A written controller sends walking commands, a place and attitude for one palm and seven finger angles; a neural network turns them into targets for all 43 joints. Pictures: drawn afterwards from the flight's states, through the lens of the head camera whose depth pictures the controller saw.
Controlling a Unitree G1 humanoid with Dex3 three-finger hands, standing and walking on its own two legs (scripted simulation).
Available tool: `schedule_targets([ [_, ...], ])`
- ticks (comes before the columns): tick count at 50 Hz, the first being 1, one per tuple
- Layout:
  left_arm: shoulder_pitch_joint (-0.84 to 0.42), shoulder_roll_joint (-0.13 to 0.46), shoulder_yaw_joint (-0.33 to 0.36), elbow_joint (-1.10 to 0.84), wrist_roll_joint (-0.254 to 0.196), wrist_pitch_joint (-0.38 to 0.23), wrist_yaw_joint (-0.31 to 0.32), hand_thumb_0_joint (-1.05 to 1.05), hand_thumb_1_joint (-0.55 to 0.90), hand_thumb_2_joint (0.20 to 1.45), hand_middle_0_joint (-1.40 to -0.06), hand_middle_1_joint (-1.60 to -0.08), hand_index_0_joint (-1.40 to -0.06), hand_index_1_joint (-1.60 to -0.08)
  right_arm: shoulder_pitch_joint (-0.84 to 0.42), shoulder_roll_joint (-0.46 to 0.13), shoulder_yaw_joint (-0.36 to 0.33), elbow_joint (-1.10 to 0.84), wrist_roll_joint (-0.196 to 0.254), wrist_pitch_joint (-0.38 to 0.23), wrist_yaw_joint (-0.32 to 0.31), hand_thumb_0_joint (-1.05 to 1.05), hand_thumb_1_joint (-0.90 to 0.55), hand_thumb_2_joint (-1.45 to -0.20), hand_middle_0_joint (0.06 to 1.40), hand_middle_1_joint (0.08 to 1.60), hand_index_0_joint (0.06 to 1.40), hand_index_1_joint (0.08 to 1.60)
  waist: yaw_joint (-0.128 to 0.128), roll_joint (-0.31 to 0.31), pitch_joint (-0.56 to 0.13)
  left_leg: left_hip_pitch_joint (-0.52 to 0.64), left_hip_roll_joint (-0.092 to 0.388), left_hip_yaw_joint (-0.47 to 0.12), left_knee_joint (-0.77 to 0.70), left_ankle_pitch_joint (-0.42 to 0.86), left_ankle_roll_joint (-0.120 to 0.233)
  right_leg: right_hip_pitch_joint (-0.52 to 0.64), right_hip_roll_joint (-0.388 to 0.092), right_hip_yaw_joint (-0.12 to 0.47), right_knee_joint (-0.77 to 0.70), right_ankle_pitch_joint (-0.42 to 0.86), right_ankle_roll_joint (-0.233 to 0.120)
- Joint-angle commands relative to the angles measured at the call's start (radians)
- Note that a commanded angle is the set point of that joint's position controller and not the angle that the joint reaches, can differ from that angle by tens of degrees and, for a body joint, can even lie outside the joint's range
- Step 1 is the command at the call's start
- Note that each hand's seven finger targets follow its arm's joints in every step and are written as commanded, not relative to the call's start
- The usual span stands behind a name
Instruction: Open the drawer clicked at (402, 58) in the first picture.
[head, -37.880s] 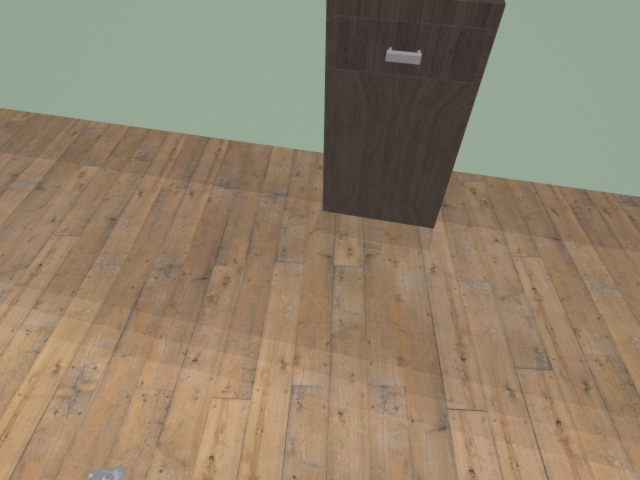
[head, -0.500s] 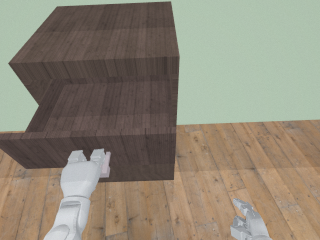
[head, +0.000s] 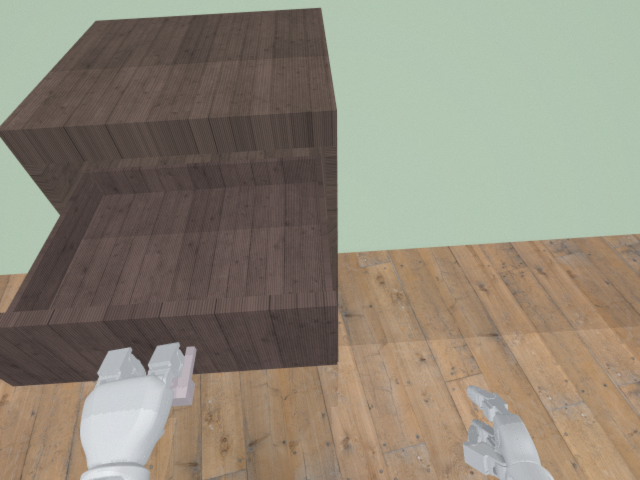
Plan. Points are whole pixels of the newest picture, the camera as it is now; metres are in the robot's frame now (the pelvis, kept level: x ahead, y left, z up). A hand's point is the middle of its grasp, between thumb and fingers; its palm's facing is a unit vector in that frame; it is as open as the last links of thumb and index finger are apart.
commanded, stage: pull the drawer open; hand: left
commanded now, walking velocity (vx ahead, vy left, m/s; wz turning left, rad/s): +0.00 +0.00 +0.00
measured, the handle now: (150, 375) +0.23 +0.24 +0.02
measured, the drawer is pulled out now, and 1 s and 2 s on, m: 0.30 0.30 0.29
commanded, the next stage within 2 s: open the thumb to release the handle in 0.16 s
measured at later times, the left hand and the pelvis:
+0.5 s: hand (155, 411) +0.20 +0.23 +0.00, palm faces +0.03 -0.06 -1.00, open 6.9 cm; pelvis -0.01 +0.00 +0.00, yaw +2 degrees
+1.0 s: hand (154, 414) +0.20 +0.23 -0.01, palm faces +0.01 -0.06 -1.00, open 13.5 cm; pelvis -0.03 -0.01 +0.01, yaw +2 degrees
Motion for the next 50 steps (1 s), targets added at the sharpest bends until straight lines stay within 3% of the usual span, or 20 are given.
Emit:
schedule_targets([
  [1,0.040,0.108,0.083,-0.218,-0.017,0.004,0.052,0.000,0.900,0.900,-0.400,-1.350,-0.400,-1.350,-0.135,-0.094,-0.031,-0.164,0.009,-0.046,-0.016,0.000,-0.900,-0.900,0.200,0.300,0.200,0.300,0.034,-0.036,-0.137,0.050,-0.059,-0.012,-0.089,0.357,0.015,0.153,0.034,-0.013,-0.113,0.371,-0.033],
  [6,-0.004,0.088,0.056,-0.215,-0.006,0.009,0.049,0.000,0.900,0.900,-0.400,-1.350,-0.400,-1.350,-0.131,-0.093,-0.031,-0.161,0.010,-0.047,-0.020,0.000,-0.900,-0.900,0.200,0.300,0.200,0.300,0.029,-0.011,-0.146,0.074,-0.056,-0.013,-0.092,0.377,0.013,0.137,0.037,-0.023,-0.111,0.356,-0.034],
  [10,-0.020,0.071,0.030,-0.209,-0.006,0.011,0.042,0.000,0.900,0.900,-0.400,-1.350,-0.400,-1.350,-0.126,-0.092,-0.030,-0.159,0.009,-0.049,-0.020,0.000,-0.900,-0.900,0.200,0.300,0.200,0.300,0.025,-0.038,-0.142,0.072,-0.056,-0.015,-0.087,0.370,0.018,0.133,0.033,-0.032,-0.108,0.355,-0.030],
  [12,-0.020,0.080,0.040,-0.224,-0.003,0.007,0.043,0.000,0.900,0.900,-0.400,-1.350,-0.400,-1.350,-0.126,-0.091,-0.029,-0.162,0.006,-0.052,-0.022,0.000,-0.900,-0.900,0.200,0.300,0.200,0.300,0.034,-0.022,-0.167,0.084,-0.056,-0.013,-0.085,0.385,0.017,0.138,0.032,-0.026,-0.104,0.366,-0.031],
  [13,-0.293,0.159,0.090,-0.190,0.014,0.008,0.052,0.000,0.900,0.900,-0.400,-1.350,-0.400,-1.350,-0.131,-0.108,-0.029,-0.117,0.005,-0.039,-0.040,0.000,-0.900,-0.900,0.200,0.300,0.200,0.300,-0.019,-0.040,-0.124,0.062,-0.058,-0.020,-0.082,0.328,0.016,0.095,0.026,-0.026,-0.116,0.330,-0.025],
  [14,-0.294,0.154,0.102,-0.145,0.030,0.007,0.057,0.000,0.830,0.870,-0.395,-1.342,-0.395,-1.342,-0.128,-0.099,-0.031,-0.118,-0.006,-0.045,-0.048,0.000,-0.900,-0.900,0.200,0.300,0.200,0.300,0.008,-0.042,-0.124,0.053,-0.061,-0.017,-0.084,0.299,0.020,0.091,0.023,-0.027,-0.114,0.294,-0.024],
  [16,-0.254,0.150,0.107,-0.120,0.017,0.012,0.056,0.000,0.690,0.810,-0.385,-1.327,-0.385,-1.327,-0.129,-0.098,-0.033,-0.118,0.003,-0.046,-0.057,0.000,-0.900,-0.900,0.200,0.300,0.200,0.300,0.020,-0.022,-0.157,0.073,-0.063,-0.014,-0.095,0.309,0.016,0.123,0.025,-0.028,-0.127,0.304,-0.029],
  [17,-0.251,0.152,0.107,-0.096,0.020,0.017,0.056,0.000,0.620,0.780,-0.380,-1.320,-0.380,-1.320,-0.128,-0.094,-0.030,-0.113,0.005,-0.047,-0.059,0.000,-0.900,-0.900,0.200,0.300,0.200,0.300,0.025,-0.045,-0.163,0.070,-0.065,-0.012,-0.095,0.307,0.017,0.127,0.024,-0.031,-0.123,0.298,-0.025],
  [18,-0.285,0.121,0.072,-0.106,0.010,0.024,0.050,0.000,0.550,0.750,-0.375,-1.313,-0.375,-1.313,-0.134,-0.095,-0.032,-0.111,0.010,-0.043,-0.061,0.000,-0.900,-0.900,0.200,0.300,0.200,0.300,0.014,-0.024,-0.157,0.074,-0.066,-0.011,-0.100,0.300,0.016,0.126,0.023,-0.034,-0.133,0.293,-0.026],
  [23,-0.334,0.101,0.034,-0.061,0.010,0.041,0.028,0.000,0.200,0.600,-0.350,-1.275,-0.350,-1.275,-0.145,-0.092,-0.029,-0.104,0.014,-0.039,-0.067,0.000,-0.900,-0.900,0.200,0.300,0.200,0.300,0.020,-0.048,-0.153,0.084,-0.068,-0.007,-0.122,0.284,0.020,0.142,0.020,-0.039,-0.157,0.260,-0.024],
  [27,-0.331,0.113,0.038,-0.065,0.015,0.030,0.016,0.000,-0.080,0.480,-0.330,-1.245,-0.330,-1.245,-0.148,-0.091,-0.022,-0.108,0.012,-0.041,-0.069,0.000,-0.900,-0.900,0.200,0.300,0.200,0.300,0.030,-0.051,-0.149,0.084,-0.069,-0.006,-0.135,0.278,0.018,0.155,0.018,-0.033,-0.167,0.250,-0.023],
  [33,-0.431,0.114,0.029,-0.017,0.018,0.014,0.002,0.000,-0.500,0.300,-0.300,-1.200,-0.300,-1.200,-0.151,-0.092,-0.022,-0.099,0.014,-0.043,-0.076,0.000,-0.900,-0.900,0.200,0.300,0.200,0.300,0.015,-0.060,-0.097,0.064,-0.073,-0.003,-0.149,0.197,0.023,0.126,0.011,-0.027,-0.203,0.146,-0.018],
  [37,-0.437,0.145,0.059,-0.009,0.019,0.000,0.003,0.000,-0.500,0.300,-0.300,-1.200,-0.300,-1.200,-0.141,-0.092,-0.024,-0.096,0.012,-0.049,-0.081,0.000,-0.900,-0.900,0.200,0.300,0.200,0.300,0.027,-0.046,-0.148,0.073,-0.076,0.002,-0.144,0.210,0.023,0.153,0.009,-0.018,-0.202,0.159,-0.017],
  [39,-0.451,0.125,0.041,0.017,0.011,-0.002,0.001,0.000,-0.500,0.300,-0.300,-1.200,-0.300,-1.200,-0.142,-0.092,-0.024,-0.091,0.016,-0.052,-0.082,0.000,-0.900,-0.900,0.200,0.300,0.200,0.300,0.016,-0.063,-0.110,0.060,-0.077,0.001,-0.144,0.198,0.024,0.137,0.007,-0.023,-0.209,0.151,-0.014],
  [40,-0.474,0.151,0.066,0.024,0.013,-0.006,0.005,0.000,-0.500,0.300,-0.300,-1.200,-0.300,-1.200,-0.138,-0.093,-0.029,-0.083,0.018,-0.051,-0.084,0.000,-0.900,-0.900,0.200,0.300,0.200,0.300,0.015,-0.062,-0.117,0.061,-0.076,0.000,-0.145,0.201,0.023,0.137,0.009,-0.020,-0.209,0.151,-0.016],
  [42,-0.484,0.141,0.052,0.015,0.016,-0.009,0.009,0.000,-0.500,0.300,-0.300,-1.200,-0.300,-1.200,-0.133,-0.095,-0.027,-0.087,0.016,-0.053,-0.084,0.000,-0.900,-0.900,0.200,0.300,0.200,0.300,0.018,-0.045,-0.137,0.070,-0.074,-0.001,-0.148,0.203,0.022,0.136,0.008,-0.027,-0.203,0.145,-0.017],
  [43,-0.366,0.111,0.050,0.019,0.005,-0.007,0.008,0.000,-0.500,0.300,-0.300,-1.200,-0.300,-1.200,-0.136,-0.088,-0.035,-0.098,0.019,-0.055,-0.079,0.000,-0.900,-0.900,0.200,0.300,0.200,0.300,0.040,-0.031,-0.146,0.074,-0.076,0.006,-0.151,0.214,0.020,0.158,0.010,-0.023,-0.207,0.161,-0.021],
  [46,-0.415,0.140,0.065,0.017,0.006,-0.002,0.011,0.000,-0.500,0.300,-0.300,-1.200,-0.300,-1.200,-0.137,-0.099,-0.030,-0.090,0.018,-0.052,-0.080,0.000,-0.900,-0.900,0.200,0.300,0.200,0.300,0.022,-0.054,-0.136,0.063,-0.073,0.002,-0.150,0.219,0.019,0.154,0.010,-0.027,-0.203,0.171,-0.018],
  [48,-0.421,0.160,0.088,0.029,0.011,-0.005,0.018,0.000,-0.500,0.300,-0.300,-1.200,-0.300,-1.200,-0.138,-0.097,-0.032,-0.086,0.019,-0.052,-0.082,0.000,-0.900,-0.900,0.200,0.300,0.200,0.300,0.026,-0.069,-0.126,0.050,-0.074,0.004,-0.149,0.199,0.021,0.149,0.008,-0.021,-0.207,0.146,-0.017],
  [50,-0.444,0.140,0.067,0.030,0.010,-0.005,0.021,0.000,-0.500,0.300,-0.300,-1.200,-0.300,-1.200,-0.137,-0.095,-0.033,-0.086,0.021,-0.055,-0.082,0.000,-0.900,-0.900,0.200,0.300,0.200,0.300,0.019,-0.051,-0.118,0.052,-0.074,0.002,-0.151,0.189,0.021,0.133,0.008,-0.024,-0.206,0.132,-0.017],
])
